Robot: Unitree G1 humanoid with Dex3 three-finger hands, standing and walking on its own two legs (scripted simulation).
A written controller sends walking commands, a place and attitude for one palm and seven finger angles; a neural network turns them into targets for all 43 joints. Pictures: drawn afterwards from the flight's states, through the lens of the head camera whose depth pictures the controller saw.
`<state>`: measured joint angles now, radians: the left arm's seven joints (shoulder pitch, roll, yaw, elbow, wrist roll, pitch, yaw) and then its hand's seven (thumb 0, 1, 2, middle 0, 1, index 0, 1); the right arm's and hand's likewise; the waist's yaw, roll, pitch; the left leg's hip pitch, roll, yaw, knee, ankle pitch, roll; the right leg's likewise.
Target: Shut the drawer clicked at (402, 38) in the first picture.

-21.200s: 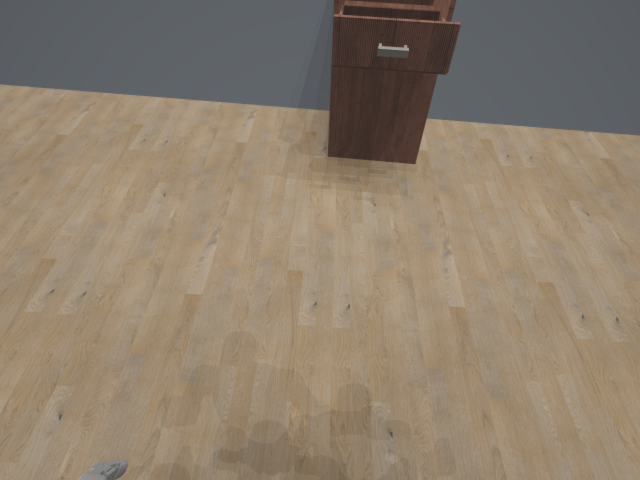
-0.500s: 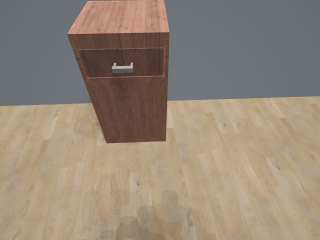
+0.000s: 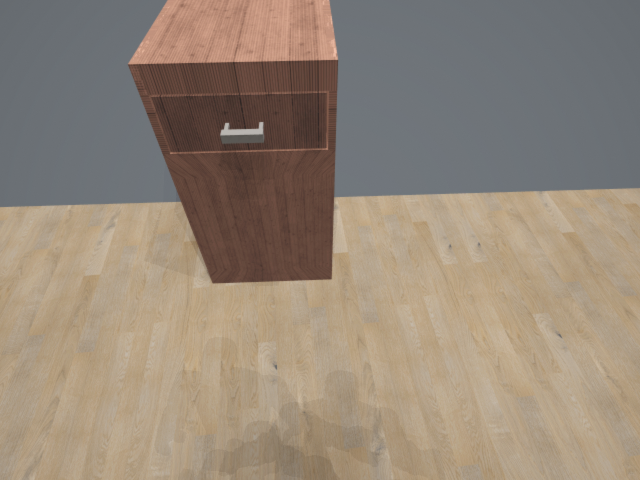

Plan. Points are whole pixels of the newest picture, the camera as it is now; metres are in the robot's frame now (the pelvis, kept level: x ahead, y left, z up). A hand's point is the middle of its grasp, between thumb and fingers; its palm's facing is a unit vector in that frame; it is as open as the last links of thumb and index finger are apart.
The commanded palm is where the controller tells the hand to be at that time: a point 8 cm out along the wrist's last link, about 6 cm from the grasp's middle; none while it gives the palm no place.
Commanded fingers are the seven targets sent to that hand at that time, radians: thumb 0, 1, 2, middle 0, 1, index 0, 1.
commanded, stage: look to check the result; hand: left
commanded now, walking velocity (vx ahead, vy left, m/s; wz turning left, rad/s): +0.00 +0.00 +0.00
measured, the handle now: (243, 131) +0.88 +0.24 -0.08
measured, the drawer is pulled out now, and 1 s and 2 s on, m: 0.00 0.00 0.00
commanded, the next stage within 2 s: stand and wait in 0.12 s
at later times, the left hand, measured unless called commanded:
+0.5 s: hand out of the picture +0.10 +0.24 -0.16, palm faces -0.03 -0.94 -0.33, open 7.4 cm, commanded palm none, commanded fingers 0.00 0.90 0.90 -0.20 -0.30 -0.20 -0.30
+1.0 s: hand out of the picture +0.10 +0.23 -0.16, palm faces -0.03 -0.94 -0.33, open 7.4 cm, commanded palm none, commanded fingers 0.00 0.90 0.90 -0.20 -0.30 -0.20 -0.30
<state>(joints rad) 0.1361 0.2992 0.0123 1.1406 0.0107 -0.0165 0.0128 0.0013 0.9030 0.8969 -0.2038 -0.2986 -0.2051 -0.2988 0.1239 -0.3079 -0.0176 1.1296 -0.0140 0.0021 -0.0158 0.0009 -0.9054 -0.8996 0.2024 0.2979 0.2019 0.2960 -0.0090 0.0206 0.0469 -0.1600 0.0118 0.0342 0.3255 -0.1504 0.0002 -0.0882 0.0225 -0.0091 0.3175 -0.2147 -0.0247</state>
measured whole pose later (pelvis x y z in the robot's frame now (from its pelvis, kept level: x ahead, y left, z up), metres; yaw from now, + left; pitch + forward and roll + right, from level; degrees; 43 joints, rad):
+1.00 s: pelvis +0.02 +0.00 +0.00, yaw -1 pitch -1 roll +0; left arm 0.12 0.31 0.01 1.13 0.01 -0.02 0.02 0.00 0.90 0.90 -0.20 -0.30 -0.21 -0.30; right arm 0.12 -0.31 -0.01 1.13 -0.01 0.00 -0.02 0.00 -0.90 -0.90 0.20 0.30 0.20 0.30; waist -0.01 0.01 0.04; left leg -0.12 0.02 0.05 0.30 -0.17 -0.01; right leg -0.04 0.03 0.00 0.28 -0.22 -0.03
